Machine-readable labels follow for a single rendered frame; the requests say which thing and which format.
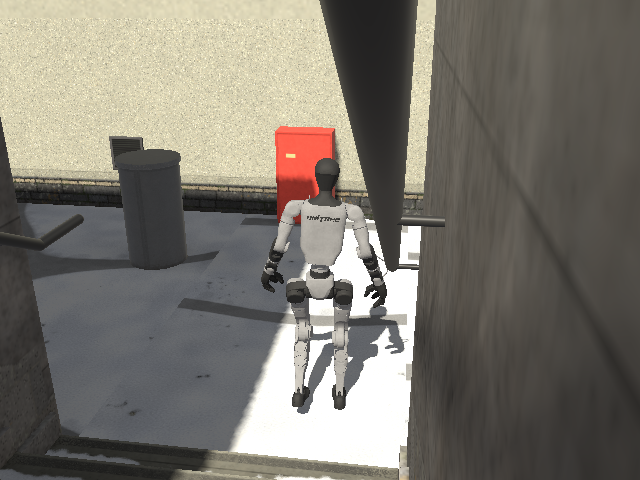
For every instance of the left robot thigh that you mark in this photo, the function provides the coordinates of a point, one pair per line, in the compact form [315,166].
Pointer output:
[296,295]

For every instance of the robot right shin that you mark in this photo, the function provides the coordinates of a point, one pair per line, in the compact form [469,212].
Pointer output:
[340,364]

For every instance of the left robot hand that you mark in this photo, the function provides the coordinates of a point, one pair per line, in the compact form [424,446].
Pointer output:
[274,278]

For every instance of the left robot upper arm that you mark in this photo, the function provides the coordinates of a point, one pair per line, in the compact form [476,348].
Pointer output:
[292,209]

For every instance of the right robot hand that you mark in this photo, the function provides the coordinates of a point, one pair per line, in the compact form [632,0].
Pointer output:
[381,291]

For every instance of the right robot upper arm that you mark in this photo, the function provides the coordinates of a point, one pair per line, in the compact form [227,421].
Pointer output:
[355,213]

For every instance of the robot left forearm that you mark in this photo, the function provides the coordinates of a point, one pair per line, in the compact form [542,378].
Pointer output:
[273,260]

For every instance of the robot right forearm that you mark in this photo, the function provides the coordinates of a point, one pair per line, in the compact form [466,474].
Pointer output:
[373,268]

